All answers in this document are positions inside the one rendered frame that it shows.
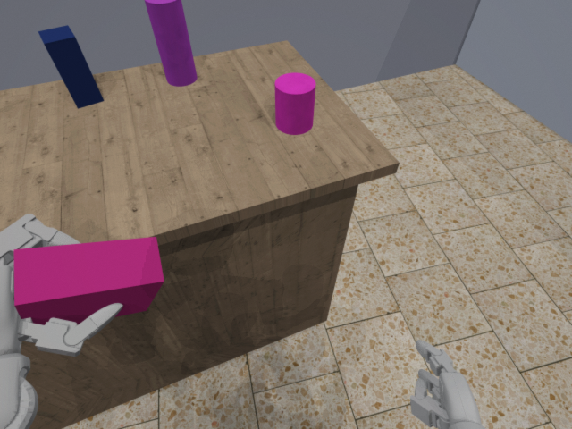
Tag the left robot forearm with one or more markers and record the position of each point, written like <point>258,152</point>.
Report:
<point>18,398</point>

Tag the right robot hand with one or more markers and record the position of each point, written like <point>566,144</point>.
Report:
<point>452,399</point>

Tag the sponge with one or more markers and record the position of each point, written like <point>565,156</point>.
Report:
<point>72,282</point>

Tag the table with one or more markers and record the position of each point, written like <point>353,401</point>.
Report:
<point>250,222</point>

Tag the left robot hand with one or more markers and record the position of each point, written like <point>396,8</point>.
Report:
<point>57,335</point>

